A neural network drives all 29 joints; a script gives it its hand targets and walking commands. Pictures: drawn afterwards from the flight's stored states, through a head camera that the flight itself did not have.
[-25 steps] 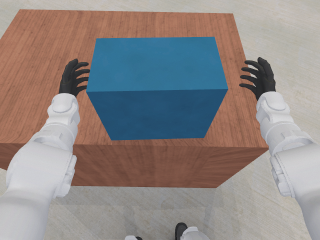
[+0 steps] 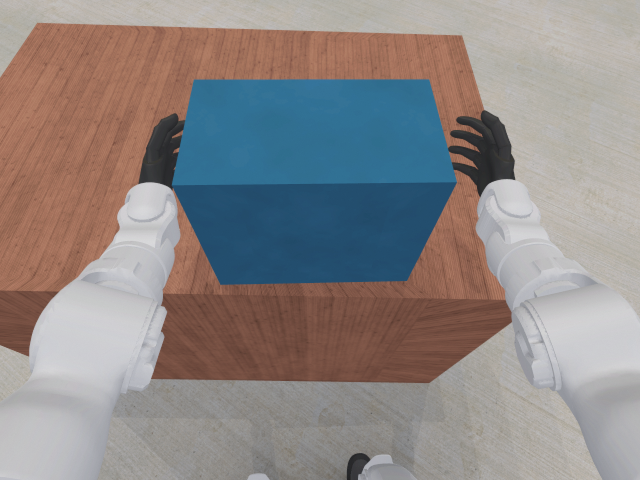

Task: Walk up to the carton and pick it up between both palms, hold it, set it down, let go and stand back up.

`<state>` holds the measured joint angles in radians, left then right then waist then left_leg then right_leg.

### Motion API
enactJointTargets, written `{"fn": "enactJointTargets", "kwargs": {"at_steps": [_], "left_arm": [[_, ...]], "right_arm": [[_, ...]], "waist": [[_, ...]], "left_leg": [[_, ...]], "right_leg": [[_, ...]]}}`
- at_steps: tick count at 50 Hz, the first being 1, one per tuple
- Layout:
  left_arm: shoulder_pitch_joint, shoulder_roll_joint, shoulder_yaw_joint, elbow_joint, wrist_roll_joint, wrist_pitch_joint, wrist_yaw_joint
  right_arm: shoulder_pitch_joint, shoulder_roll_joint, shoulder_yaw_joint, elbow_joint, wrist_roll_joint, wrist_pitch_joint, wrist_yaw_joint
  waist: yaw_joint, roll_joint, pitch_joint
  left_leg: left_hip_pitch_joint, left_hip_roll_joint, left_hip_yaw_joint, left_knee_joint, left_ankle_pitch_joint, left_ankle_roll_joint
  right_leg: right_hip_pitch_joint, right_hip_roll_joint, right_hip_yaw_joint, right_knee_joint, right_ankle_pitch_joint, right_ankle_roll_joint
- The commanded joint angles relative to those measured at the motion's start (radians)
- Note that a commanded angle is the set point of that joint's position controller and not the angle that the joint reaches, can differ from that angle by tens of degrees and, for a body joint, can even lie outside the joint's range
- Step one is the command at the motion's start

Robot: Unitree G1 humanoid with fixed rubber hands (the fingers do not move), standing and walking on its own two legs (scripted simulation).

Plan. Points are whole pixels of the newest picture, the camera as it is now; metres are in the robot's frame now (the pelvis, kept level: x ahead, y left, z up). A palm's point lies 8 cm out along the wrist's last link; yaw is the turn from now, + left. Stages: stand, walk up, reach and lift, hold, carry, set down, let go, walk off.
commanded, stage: reach and lift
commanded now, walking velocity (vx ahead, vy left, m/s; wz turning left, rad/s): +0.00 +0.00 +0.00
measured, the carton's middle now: (313, 192) +0.49 +0.00 +0.03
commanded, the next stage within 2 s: none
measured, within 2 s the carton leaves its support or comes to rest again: neither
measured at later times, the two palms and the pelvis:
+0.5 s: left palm (160, 185) +0.47 +0.18 +0.08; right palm (465, 183) +0.46 -0.19 +0.08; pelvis -0.01 +0.01 +0.01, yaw +1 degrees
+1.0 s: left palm (163, 186) +0.47 +0.18 +0.08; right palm (467, 183) +0.46 -0.19 +0.08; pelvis +0.00 +0.01 +0.01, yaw +1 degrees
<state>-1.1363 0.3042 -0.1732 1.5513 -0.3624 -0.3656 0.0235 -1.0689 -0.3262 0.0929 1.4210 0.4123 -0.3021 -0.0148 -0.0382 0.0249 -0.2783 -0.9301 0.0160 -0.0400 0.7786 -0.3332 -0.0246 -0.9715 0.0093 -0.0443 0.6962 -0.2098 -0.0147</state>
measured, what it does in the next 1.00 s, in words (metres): stands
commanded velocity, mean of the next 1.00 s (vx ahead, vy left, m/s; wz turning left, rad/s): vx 0.00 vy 0.00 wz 0.00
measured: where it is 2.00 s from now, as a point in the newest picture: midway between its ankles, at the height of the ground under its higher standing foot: outside the picture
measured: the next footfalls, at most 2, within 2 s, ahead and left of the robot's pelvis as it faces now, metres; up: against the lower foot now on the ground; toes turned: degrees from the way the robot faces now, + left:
none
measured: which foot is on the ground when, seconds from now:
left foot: down 0.00-1.00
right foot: down 0.00-1.00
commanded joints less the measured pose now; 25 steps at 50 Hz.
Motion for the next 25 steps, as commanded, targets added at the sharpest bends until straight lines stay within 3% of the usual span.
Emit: {"fn": "enactJointTargets", "kwargs": {"at_steps": [1, 5, 6, 7, 9, 10, 11, 14, 15, 17, 19, 20, 22, 23, 25], "left_arm": [[-0.366, 0.059, 0.003, -0.081, 0.026, -0.040, -0.003], [-0.384, 0.064, 0.024, -0.118, 0.028, -0.062, 0.002], [-0.393, 0.074, 0.049, -0.139, 0.031, -0.063, 0.005], [-0.402, 0.058, 0.035, -0.133, 0.038, -0.061, 0.004], [-0.397, 0.048, 0.026, -0.063, 0.024, -0.047, 0.006], [-0.388, 0.047, 0.034, -0.071, 0.041, -0.043, 0.010], [-0.410, 0.040, 0.027, -0.088, 0.032, -0.051, 0.015], [-0.389, 0.038, 0.050, -0.091, 0.035, -0.067, 0.014], [-0.392, 0.028, 0.052, -0.096, 0.056, -0.071, 0.013], [-0.411, 0.040, 0.056, -0.114, 0.064, -0.076, 0.011], [-0.434, 0.029, 0.066, -0.115, 0.079, -0.069, 0.019], [-0.434, 0.024, 0.061, -0.113, 0.072, -0.066, 0.020], [-0.443, 0.003, 0.055, -0.092, 0.066, -0.059, 0.028], [-0.438, -0.004, 0.057, -0.114, 0.073, -0.059, 0.031], [-0.444, -0.024, 0.044, -0.113, 0.065, -0.065, 0.032]], "right_arm": [[-0.336, -0.138, -0.008, -0.046, 0.006, -0.046, 0.003], [-0.355, -0.130, -0.015, -0.093, -0.032, -0.058, 0.002], [-0.354, -0.134, -0.032, -0.103, -0.030, -0.059, -0.002], [-0.355, -0.116, -0.040, -0.100, -0.051, -0.050, -0.002], [-0.344, -0.116, -0.054, -0.030, -0.057, -0.030, 0.001], [-0.340, -0.103, -0.048, -0.024, -0.050, -0.023, 0.001], [-0.358, -0.089, -0.062, -0.050, -0.065, -0.026, 0.000], [-0.353, -0.085, -0.081, -0.139, -0.107, -0.048, -0.019], [-0.374, -0.068, -0.080, -0.143, -0.102, -0.052, -0.019], [-0.366, -0.073, -0.094, -0.134, -0.112, -0.053, -0.029], [-0.356, -0.061, -0.112, -0.082, -0.137, -0.038, -0.027], [-0.370, -0.063, -0.133, -0.099, -0.151, -0.035, -0.031], [-0.359, -0.053, -0.142, -0.063, -0.163, -0.027, -0.031], [-0.364, -0.042, -0.146, -0.094, -0.166, -0.028, -0.028], [-0.375, -0.051, -0.171, -0.116, -0.188, -0.037, -0.029]], "waist": [[-0.011, 0.048, -0.646], [-0.022, 0.007, -0.678], [-0.029, 0.006, -0.682], [-0.014, 0.026, -0.685], [-0.024, 0.016, -0.615], [-0.011, 0.015, -0.609], [-0.025, 0.017, -0.627], [-0.039, -0.013, -0.706], [-0.022, 0.016, -0.717], [-0.036, 0.038, -0.723], [-0.038, 0.053, -0.650], [-0.047, 0.032, -0.665], [-0.060, 0.051, -0.676], [-0.044, 0.067, -0.711], [-0.071, 0.073, -0.713]], "left_leg": [[0.366, -0.012, 0.050, -0.042, 0.457, -0.068], [0.359, -0.022, 0.045, -0.047, 0.475, -0.064], [0.364, -0.019, 0.048, -0.046, 0.453, -0.070], [0.344, -0.020, 0.052, -0.061, 0.405, -0.066], [0.315, -0.017, 0.054, -0.088, 0.344, -0.058], [0.307, -0.021, 0.054, -0.095, 0.324, -0.050], [0.323, -0.014, 0.047, -0.094, 0.311, -0.052], [0.296, -0.029, 0.051, -0.083, 0.375, -0.049], [0.297, -0.029, 0.060, -0.086, 0.387, -0.055], [0.285, -0.030, 0.063, -0.078, 0.373, -0.062], [0.306, -0.033, 0.064, -0.110, 0.318, -0.056], [0.316, -0.025, 0.068, -0.105, 0.297, -0.055], [0.350, -0.022, 0.055, -0.109, 0.319, -0.062], [0.364, -0.021, 0.052, -0.113, 0.316, -0.066], [0.398, -0.016, 0.048, -0.095, 0.356, -0.070]], "right_leg": [[0.415, 0.021, -0.013, -0.040, 0.380, 0.034], [0.447, 0.016, -0.015, -0.026, 0.416, 0.038], [0.440, 0.021, -0.017, -0.034, 0.399, 0.039], [0.440, 0.017, -0.013, -0.038, 0.353, 0.042], [0.439, 0.014, -0.015, -0.054, 0.302, 0.037], [0.443, 0.009, -0.007, -0.064, 0.266, 0.038], [0.412, 0.010, -0.015, -0.058, 0.254, 0.031], [0.490, 0.006, -0.009, -0.048, 0.379, 0.040], [0.510, 0.007, -0.010, -0.053, 0.386, 0.041], [0.522, 0.002, 0.000, -0.047, 0.388, 0.033], [0.481, 0.004, -0.006, -0.066, 0.283, 0.036], [0.472, 0.011, -0.019, -0.078, 0.271, 0.029], [0.439, 0.010, -0.024, -0.082, 0.278, 0.028], [0.423, 0.014, -0.028, -0.085, 0.245, 0.027], [0.413, 0.016, -0.036, -0.089, 0.269, 0.015]]}}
